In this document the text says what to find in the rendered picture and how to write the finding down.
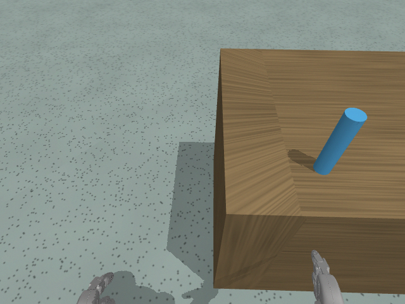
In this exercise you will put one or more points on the right robot hand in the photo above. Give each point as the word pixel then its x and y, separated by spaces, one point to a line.
pixel 326 288

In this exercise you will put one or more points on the can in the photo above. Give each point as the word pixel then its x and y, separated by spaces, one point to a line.
pixel 348 126

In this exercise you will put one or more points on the left robot hand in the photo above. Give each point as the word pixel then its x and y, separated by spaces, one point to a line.
pixel 96 288

